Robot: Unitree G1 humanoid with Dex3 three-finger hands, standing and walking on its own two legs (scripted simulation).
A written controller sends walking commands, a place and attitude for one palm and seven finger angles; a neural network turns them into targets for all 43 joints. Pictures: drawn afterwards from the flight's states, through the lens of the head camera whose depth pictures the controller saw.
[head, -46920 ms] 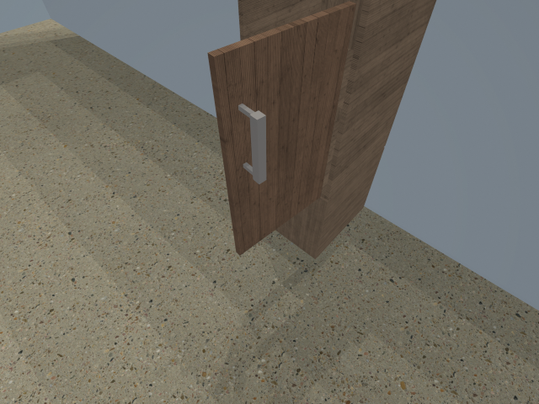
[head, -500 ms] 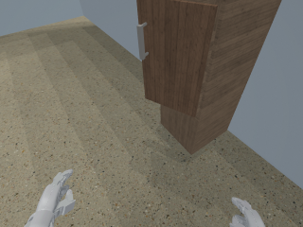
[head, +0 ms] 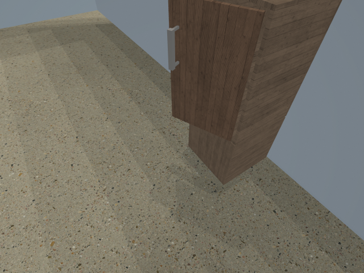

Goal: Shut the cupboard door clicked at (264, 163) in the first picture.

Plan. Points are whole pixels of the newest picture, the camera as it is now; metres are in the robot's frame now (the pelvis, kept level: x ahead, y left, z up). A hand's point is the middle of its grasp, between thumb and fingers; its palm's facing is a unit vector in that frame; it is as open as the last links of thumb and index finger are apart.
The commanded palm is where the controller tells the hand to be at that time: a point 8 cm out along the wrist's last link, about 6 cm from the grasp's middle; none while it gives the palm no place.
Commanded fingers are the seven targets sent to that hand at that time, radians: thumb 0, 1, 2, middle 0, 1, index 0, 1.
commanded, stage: let the arm hang, fingers relaxed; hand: left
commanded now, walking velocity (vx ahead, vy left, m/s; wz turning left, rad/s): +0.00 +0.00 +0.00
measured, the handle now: (174, 48) +0.90 +0.08 +0.06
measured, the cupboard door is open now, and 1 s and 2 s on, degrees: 24 24 24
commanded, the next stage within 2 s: look to check the result in 0.44 s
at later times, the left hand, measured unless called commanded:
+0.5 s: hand out of the picture +0.01 +0.18 -0.18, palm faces +0.00 -0.98 -0.19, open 7.4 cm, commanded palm none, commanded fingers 0.00 0.90 0.90 -0.20 -0.30 -0.20 -0.30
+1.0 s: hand out of the picture +0.06 +0.22 -0.16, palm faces -0.03 -0.96 -0.28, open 7.4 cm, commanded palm none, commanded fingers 0.00 0.90 0.90 -0.20 -0.30 -0.20 -0.30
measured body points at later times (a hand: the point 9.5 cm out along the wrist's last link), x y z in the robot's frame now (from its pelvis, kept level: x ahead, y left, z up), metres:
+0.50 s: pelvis +0.01 +0.01 +0.00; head +0.01 +0.01 +0.45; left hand +0.01 +0.23 -0.16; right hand +0.01 -0.23 -0.16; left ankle +0.05 +0.10 -0.74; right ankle +0.00 -0.11 -0.74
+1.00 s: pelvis +0.03 +0.00 +0.00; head +0.04 +0.00 +0.45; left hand +0.07 +0.27 -0.14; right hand +0.07 -0.27 -0.14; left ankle +0.05 +0.10 -0.74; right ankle +0.00 -0.11 -0.74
